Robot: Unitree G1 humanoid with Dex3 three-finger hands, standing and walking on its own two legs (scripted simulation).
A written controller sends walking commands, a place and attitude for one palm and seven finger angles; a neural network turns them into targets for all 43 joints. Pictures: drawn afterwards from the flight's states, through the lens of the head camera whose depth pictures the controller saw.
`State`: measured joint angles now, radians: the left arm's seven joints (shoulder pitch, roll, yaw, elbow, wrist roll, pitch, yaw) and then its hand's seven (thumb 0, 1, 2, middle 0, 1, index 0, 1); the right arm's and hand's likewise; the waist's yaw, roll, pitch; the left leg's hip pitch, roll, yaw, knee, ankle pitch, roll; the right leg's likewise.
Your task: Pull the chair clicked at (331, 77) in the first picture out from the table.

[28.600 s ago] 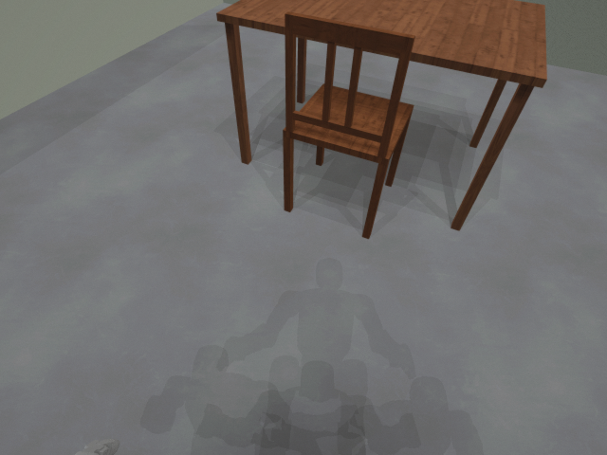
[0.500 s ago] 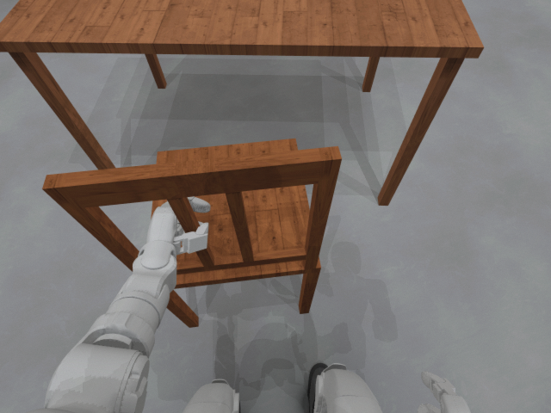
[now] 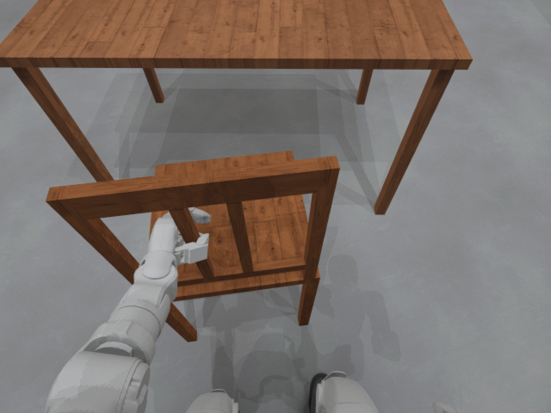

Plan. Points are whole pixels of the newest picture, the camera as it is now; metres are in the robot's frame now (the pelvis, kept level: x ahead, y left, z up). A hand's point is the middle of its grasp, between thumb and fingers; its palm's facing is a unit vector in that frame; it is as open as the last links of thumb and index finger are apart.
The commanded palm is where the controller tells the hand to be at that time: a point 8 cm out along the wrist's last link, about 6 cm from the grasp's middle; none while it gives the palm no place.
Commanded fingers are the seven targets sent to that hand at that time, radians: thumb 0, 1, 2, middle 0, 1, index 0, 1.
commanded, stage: step backward, pulling the chair out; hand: left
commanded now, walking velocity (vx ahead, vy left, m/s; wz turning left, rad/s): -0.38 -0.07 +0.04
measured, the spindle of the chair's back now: (195, 244) +0.39 +0.16 -0.08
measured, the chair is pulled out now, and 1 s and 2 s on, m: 0.27 0.28 0.30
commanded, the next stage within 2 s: stop walking, hand still on the chair in 1.12 s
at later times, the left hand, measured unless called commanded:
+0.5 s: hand (199, 247) +0.37 +0.14 -0.04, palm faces +0.06 -0.97 -0.22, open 5.8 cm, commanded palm +0.38 +0.19 -0.03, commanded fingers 0.00 0.90 0.90 -0.50 -1.45 -0.50 -1.45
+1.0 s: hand (198, 248) +0.37 +0.14 -0.04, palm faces +0.04 -0.98 -0.22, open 5.7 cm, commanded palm +0.38 +0.19 -0.03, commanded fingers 0.00 0.90 0.90 -0.50 -1.45 -0.50 -1.45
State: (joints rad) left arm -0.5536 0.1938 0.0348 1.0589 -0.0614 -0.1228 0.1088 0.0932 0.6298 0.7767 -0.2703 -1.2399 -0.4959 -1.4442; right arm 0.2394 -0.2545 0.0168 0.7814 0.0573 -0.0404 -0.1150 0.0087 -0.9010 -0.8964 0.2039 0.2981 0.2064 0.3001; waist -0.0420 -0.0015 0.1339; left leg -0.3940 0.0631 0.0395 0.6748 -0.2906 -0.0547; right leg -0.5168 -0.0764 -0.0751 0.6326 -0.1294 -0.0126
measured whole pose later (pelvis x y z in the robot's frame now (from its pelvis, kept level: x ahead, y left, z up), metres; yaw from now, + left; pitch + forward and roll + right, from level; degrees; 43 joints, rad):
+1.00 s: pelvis -0.01 +0.00 +0.00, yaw +0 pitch +0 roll +1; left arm -0.56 0.19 0.03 1.05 -0.06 -0.11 0.11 0.10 0.63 0.76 -0.27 -1.26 -0.50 -1.44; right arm 0.23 -0.27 0.01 0.78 0.05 -0.04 -0.11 0.01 -0.90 -0.90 0.20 0.30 0.21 0.30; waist -0.04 0.01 0.15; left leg -0.39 0.07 0.05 0.67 -0.28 -0.05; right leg -0.51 -0.09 -0.09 0.63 -0.17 -0.01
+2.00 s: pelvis +0.08 +0.01 +0.02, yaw -3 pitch -1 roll +0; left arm -0.07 0.12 -0.04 0.66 -0.05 -0.01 0.11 0.13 0.63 0.75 -0.24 -1.26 -0.50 -1.44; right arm 0.16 -0.23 0.02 0.67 0.04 0.06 -0.10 0.01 -0.90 -0.90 0.20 0.30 0.21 0.30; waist 0.00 0.05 0.04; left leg -0.11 0.07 0.05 0.45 -0.32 -0.05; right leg -0.27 -0.05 -0.08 0.47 -0.17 0.01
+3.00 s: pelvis +0.08 +0.01 -0.01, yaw +0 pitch +8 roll +0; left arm 0.05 0.18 0.03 0.27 -0.08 0.23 0.05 -0.01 -0.53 0.20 -0.05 -0.14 -0.05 -0.14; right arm 0.21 -0.27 0.01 0.60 0.03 -0.08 -0.05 0.01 -0.90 -0.90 0.20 0.30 0.21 0.30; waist -0.04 0.05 -0.06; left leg -0.46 0.05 0.00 0.79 -0.46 -0.04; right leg -0.60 -0.09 -0.10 0.78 -0.31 0.01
